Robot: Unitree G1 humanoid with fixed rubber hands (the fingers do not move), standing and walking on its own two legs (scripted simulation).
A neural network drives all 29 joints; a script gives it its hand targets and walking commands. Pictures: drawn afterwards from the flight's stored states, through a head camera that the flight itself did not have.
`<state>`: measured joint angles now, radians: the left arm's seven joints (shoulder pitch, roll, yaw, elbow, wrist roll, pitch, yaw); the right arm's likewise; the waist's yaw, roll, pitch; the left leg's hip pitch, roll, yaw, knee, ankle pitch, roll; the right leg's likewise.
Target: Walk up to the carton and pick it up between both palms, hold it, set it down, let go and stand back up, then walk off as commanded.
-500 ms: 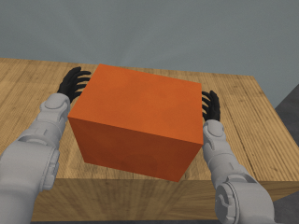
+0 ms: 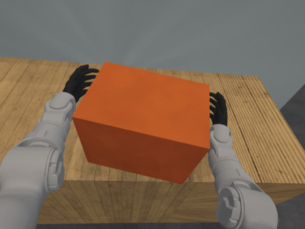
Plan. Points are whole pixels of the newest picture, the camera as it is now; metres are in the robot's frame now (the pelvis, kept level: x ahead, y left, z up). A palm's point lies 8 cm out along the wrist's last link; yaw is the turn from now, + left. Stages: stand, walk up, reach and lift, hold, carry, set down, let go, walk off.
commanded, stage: reach and lift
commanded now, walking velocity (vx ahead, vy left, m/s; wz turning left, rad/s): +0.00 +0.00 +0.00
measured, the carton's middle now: (145, 125) +0.41 +0.00 +0.02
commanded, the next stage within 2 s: none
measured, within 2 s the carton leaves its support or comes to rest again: leaves its support in 0.50 s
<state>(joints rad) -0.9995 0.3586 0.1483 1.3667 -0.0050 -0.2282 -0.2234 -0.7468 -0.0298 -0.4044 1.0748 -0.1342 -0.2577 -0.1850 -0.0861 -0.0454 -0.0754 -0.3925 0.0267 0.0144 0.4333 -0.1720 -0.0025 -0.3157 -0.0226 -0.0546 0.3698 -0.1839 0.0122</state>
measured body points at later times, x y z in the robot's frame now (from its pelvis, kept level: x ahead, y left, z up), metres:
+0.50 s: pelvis -0.01 +0.00 +0.00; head +0.02 +0.02 +0.45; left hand +0.45 +0.15 +0.11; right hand +0.38 -0.24 +0.09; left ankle +0.02 +0.11 -0.74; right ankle -0.01 -0.13 -0.74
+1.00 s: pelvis -0.01 +0.00 +0.00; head -0.02 +0.02 +0.45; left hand +0.43 +0.16 +0.17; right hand +0.38 -0.23 +0.16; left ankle +0.02 +0.11 -0.74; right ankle -0.01 -0.13 -0.74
